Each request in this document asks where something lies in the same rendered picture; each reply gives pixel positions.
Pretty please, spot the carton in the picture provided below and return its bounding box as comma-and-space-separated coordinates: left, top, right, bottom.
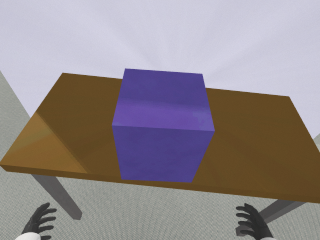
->
112, 68, 215, 183

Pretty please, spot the left robot hand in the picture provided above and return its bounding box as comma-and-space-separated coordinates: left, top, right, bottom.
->
21, 202, 57, 240

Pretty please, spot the table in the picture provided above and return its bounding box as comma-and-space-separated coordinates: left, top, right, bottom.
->
0, 72, 320, 237

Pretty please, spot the right robot hand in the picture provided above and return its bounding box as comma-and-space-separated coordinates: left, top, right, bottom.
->
236, 203, 274, 240

